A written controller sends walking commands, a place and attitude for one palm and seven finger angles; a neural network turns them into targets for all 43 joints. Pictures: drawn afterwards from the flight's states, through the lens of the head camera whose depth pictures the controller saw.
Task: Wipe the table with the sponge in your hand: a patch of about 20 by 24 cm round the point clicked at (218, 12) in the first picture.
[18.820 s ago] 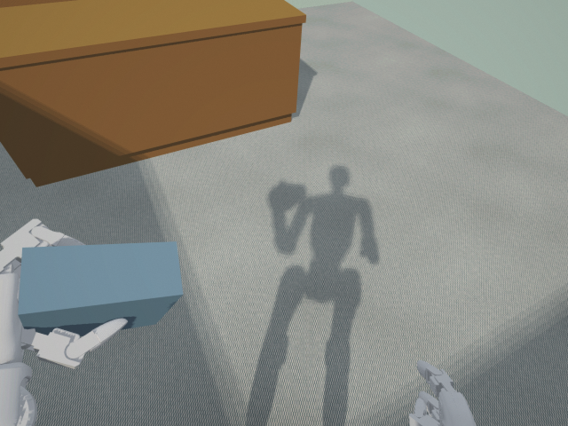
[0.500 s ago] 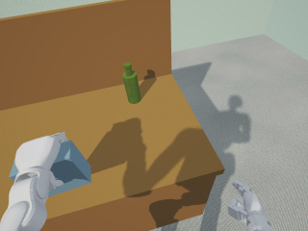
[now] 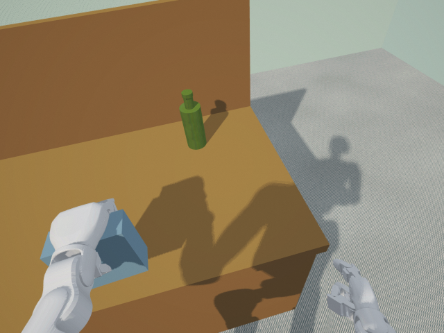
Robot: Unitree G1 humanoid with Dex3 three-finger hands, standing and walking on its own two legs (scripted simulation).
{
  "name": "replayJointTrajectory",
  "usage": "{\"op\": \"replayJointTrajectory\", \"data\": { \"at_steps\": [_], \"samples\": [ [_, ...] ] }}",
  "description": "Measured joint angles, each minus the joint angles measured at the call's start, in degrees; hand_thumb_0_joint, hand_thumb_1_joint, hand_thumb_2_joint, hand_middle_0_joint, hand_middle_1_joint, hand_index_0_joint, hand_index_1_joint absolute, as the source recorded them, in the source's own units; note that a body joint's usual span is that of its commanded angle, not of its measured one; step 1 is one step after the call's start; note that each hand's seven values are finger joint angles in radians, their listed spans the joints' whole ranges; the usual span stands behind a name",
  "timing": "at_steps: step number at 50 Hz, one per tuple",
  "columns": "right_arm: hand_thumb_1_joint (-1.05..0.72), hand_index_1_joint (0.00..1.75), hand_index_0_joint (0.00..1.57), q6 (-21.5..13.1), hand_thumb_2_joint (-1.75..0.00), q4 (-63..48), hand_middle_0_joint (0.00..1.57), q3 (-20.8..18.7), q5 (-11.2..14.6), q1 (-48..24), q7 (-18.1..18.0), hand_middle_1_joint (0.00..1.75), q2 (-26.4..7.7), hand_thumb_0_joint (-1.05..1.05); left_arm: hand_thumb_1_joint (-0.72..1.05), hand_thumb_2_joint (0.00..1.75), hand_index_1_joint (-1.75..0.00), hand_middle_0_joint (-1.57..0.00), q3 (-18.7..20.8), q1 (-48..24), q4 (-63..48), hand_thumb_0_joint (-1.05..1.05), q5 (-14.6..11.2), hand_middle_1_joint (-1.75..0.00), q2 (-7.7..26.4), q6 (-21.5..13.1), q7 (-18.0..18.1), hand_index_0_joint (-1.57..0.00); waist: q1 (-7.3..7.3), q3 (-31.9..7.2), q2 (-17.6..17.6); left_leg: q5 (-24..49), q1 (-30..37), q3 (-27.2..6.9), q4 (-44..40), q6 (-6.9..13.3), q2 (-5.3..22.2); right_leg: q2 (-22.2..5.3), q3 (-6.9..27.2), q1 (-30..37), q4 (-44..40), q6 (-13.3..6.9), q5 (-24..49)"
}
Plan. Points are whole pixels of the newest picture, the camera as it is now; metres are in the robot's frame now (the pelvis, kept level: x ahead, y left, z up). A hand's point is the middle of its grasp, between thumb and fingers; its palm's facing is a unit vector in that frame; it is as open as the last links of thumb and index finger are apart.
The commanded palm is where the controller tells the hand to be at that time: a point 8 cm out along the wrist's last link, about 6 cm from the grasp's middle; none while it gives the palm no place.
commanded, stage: move the sponge above the wiping area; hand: left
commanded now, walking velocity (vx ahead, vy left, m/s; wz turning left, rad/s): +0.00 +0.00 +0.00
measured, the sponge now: (106, 258) +0.23 +0.28 -0.01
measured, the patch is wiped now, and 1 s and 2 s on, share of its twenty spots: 0.00 0.00 0.00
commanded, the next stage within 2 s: none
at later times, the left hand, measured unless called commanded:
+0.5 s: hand (112, 243) +0.25 +0.27 +0.01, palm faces -0.13 -0.11 -0.99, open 10.0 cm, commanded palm +0.23 +0.27 +0.09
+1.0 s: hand (120, 241) +0.26 +0.27 -0.01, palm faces -0.14 -0.10 -0.99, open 10.0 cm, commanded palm +0.25 +0.27 +0.06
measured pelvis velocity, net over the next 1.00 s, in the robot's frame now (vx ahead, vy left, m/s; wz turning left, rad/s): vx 0.01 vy -0.01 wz -0.01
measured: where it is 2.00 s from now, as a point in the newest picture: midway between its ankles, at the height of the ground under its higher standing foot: outside the picture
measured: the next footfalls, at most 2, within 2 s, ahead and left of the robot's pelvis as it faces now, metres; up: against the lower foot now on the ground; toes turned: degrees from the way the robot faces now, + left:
none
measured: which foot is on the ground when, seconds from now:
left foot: down 0.00-1.00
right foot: down 0.00-1.00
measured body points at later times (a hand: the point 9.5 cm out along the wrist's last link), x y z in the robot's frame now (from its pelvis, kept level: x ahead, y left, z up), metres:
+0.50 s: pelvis +0.00 +0.00 +0.00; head +0.01 -0.04 +0.45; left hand +0.25 +0.27 +0.07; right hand +0.23 -0.22 -0.10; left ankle -0.01 +0.11 -0.74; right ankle +0.01 -0.10 -0.74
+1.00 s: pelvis +0.01 -0.01 +0.00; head +0.02 -0.03 +0.44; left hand +0.27 +0.27 +0.05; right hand +0.22 -0.25 -0.11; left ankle -0.01 +0.11 -0.74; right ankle +0.01 -0.10 -0.74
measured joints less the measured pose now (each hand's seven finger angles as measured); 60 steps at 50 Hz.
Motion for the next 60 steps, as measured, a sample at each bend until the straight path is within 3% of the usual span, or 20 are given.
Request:
{"op": "replayJointTrajectory", "data": {
  "at_steps": [4, 9, 14, 20, 25, 30, 36, 42, 47, 53, 56, 60],
  "samples": [
    [-0.91, 0.30, 0.20, -0.27, -0.90, -0.02, 0.20, -0.13, -0.59, 0.38, -0.03, 0.30, 0.45, 0.02, -0.49, 1.02, -1.34, -0.74, -1.31, 0.07, 0.24, 0.00, 1.26, -1.35, -0.52, -2.63, -0.18, -0.75, 0.34, -0.12, -0.50, -0.13, -0.36, 0.08, 0.24, 0.06, -0.03, -0.02, 0.09, -0.38, 0.23, 0.03, -0.08],
    [-0.91, 0.30, 0.20, -0.35, -0.90, 0.54, 0.20, -0.26, -0.78, 0.68, 0.16, 0.30, 1.05, 0.02, -0.49, 1.02, -1.34, -0.74, -1.42, -0.36, 0.38, 0.00, 2.76, -1.35, -0.83, -4.86, 2.54, -0.75, 0.63, -0.40, -0.97, -0.50, -0.48, 0.25, 0.64, -0.08, 0.18, 0.21, 0.28, -0.47, 0.38, -0.09, -0.21],
    [-0.91, 0.30, 0.20, 0.40, -0.90, 1.03, 0.20, -0.11, -0.11, 0.39, 0.27, 0.30, 1.08, 0.02, -0.49, 1.02, -1.34, -0.74, -0.22, -1.58, 2.67, 0.00, 2.22, -1.35, -0.86, -1.94, 4.34, -0.75, 0.19, -0.77, -0.95, -0.47, -0.61, 0.40, 0.51, -0.18, 0.30, 0.33, 0.45, -0.71, 0.35, -0.13, -0.16],
    [-0.91, 0.30, 0.20, 0.65, -0.90, 0.64, 0.20, -0.35, 0.26, 0.58, 0.08, 0.30, 0.22, 0.02, -0.49, 1.02, -1.34, -0.74, -0.71, -2.32, 5.61, 0.00, 1.15, -1.35, -1.13, 0.58, 2.67, -0.75, -0.45, -0.78, -0.69, -0.42, -1.10, 0.02, 0.65, -0.14, 0.20, 0.23, 0.09, -1.07, 0.50, -0.15, -0.28],
    [-0.91, 0.30, 0.20, -0.03, -0.90, 0.73, 0.20, -0.95, -0.29, 1.09, -0.26, 0.30, -0.13, 0.02, -0.49, 1.02, -1.34, -0.74, -2.26, -2.74, 7.04, 0.00, 2.04, -1.35, -1.87, -2.85, 2.25, -0.75, -0.27, -0.64, -1.01, -0.76, -1.86, -0.14, 1.42, -0.16, 0.26, 0.29, -0.08, -1.74, 1.13, -0.24, -0.59],
    [-0.91, 0.30, 0.20, -0.33, -0.90, 1.22, 0.20, -1.39, -0.44, 1.45, -0.25, 0.30, 0.33, 0.02, -0.49, 1.02, -1.34, -0.74, -2.31, -3.92, 8.27, 0.00, 3.85, -1.35, -2.25, -5.49, 5.12, -0.75, -0.30, -0.90, -1.56, -1.13, -2.54, 0.11, 2.00, -0.43, 0.53, 0.58, 0.17, -2.56, 1.76, -0.47, -0.84],
    [-0.91, 0.30, 0.20, 0.43, -0.90, 1.72, 0.20, -1.17, 0.48, 1.52, -0.10, 0.30, 0.62, 0.02, -0.49, 1.02, -1.34, -0.74, -0.50, -5.53, 11.08, 0.00, 2.86, -1.35, -2.56, -2.54, 7.86, -0.75, -1.01, -1.78, -1.34, -1.24, -2.84, 0.51, 1.85, -0.61, 0.77, 0.85, 0.59, -3.19, 1.95, -0.61, -0.95],
    [-0.91, 0.30, 0.20, 1.16, -0.90, 1.22, 0.20, -1.05, 0.91, 1.94, -0.16, 0.30, 0.06, 0.02, -0.49, 1.02, -1.33, -0.74, -0.28, -6.00, 14.19, 0.00, 1.58, -1.35, -2.19, 0.57, 5.85, -0.75, -1.72, -2.02, -1.35, -1.36, -3.33, 0.23, 2.10, -0.62, 0.78, 0.85, 0.32, -3.60, 2.27, -0.67, -1.22],
    [-0.91, 0.30, 0.20, 0.54, -0.90, 0.99, 0.20, -1.80, 0.39, 2.62, -0.51, 0.30, -0.33, 0.02, -0.49, 1.02, -1.33, -0.74, -0.85, -5.88, 15.30, 0.00, 2.21, -1.35, -2.23, -3.00, 4.81, -0.75, -1.59, -1.71, -1.99, -1.88, -4.41, -0.19, 3.38, -0.62, 0.83, 0.89, -0.10, -4.32, 3.01, -0.76, -1.58],
    [-0.91, 0.30, 0.20, 0.11, -0.90, 1.45, 0.20, -2.68, 0.02, 3.02, -0.53, 0.30, -0.08, 0.02, -0.49, 1.02, -1.33, -0.74, 0.16, -5.78, 15.23, 0.00, 4.23, -1.35, -2.22, -7.56, 8.10, -0.75, -1.49, -1.99, -2.40, -2.42, -5.45, 0.13, 4.51, -0.63, 0.97, 1.04, 0.21, -5.36, 3.85, -0.75, -1.80],
    [-0.91, 0.30, 0.20, 0.35, -0.90, 1.76, 0.20, -2.73, 0.37, 3.10, -0.39, 0.30, 0.14, 0.02, -0.49, 1.02, -1.33, -0.74, 1.34, -5.79, 15.02, 0.00, 3.87, -1.35, -1.94, -6.84, 9.91, -0.75, -1.67, -2.47, -2.23, -2.39, -5.35, 0.44, 4.34, -0.58, 0.96, 1.05, 0.54, -5.40, 3.77, -0.65, -1.71],
    [-0.91, 0.30, 0.20, 0.69, -0.90, 1.88, 0.20, -2.50, 1.05, 3.28, -0.15, 0.30, 0.10, 0.02, -0.49, 1.02, -1.33, -0.74, 1.55, -6.20, 15.37, 0.00, 2.47, -1.35, -1.73, -3.13, 10.20, -0.75, -1.93, -2.99, -1.65, -2.13, -4.93, 0.46, 3.86, -0.40, 0.70, 0.80, 0.59, -5.01, 3.43, -0.40, -1.56]
  ]
}}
